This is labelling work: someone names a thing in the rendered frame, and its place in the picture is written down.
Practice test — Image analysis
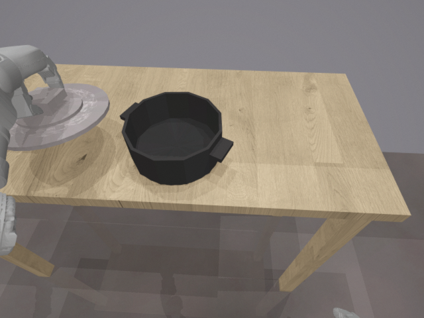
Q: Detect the robot left forearm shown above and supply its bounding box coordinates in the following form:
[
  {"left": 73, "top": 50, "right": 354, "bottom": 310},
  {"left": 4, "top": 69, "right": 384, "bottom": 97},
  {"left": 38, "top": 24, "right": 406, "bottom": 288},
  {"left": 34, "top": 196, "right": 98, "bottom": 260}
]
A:
[{"left": 0, "top": 54, "right": 22, "bottom": 189}]

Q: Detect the table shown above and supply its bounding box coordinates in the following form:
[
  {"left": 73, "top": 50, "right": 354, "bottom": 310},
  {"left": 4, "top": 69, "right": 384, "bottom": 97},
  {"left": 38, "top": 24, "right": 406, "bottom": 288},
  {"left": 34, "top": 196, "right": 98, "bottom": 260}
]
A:
[{"left": 0, "top": 64, "right": 411, "bottom": 292}]

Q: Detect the robot left hand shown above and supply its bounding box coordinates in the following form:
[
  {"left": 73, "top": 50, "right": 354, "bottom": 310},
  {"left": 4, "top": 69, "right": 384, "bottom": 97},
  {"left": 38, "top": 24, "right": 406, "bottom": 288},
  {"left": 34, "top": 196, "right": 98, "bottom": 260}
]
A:
[{"left": 0, "top": 45, "right": 64, "bottom": 119}]

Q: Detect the pot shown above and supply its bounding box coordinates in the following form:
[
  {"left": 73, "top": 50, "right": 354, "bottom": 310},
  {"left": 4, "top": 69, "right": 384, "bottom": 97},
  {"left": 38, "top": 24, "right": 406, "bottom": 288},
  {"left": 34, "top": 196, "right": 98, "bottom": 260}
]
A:
[{"left": 120, "top": 92, "right": 234, "bottom": 186}]

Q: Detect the knob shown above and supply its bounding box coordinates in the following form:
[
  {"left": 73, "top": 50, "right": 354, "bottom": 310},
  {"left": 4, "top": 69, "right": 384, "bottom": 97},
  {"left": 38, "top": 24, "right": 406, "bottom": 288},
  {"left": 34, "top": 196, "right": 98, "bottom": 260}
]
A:
[{"left": 29, "top": 87, "right": 68, "bottom": 111}]

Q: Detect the lid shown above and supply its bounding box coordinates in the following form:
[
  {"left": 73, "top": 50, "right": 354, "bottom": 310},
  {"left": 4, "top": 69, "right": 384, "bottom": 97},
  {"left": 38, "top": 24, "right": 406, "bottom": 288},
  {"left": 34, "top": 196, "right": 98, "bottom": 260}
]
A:
[{"left": 7, "top": 83, "right": 110, "bottom": 151}]

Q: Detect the robot left upper arm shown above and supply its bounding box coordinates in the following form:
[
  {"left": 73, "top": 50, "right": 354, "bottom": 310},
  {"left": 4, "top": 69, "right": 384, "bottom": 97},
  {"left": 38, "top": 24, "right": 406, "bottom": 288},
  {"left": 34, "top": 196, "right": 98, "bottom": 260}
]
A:
[{"left": 0, "top": 192, "right": 17, "bottom": 256}]

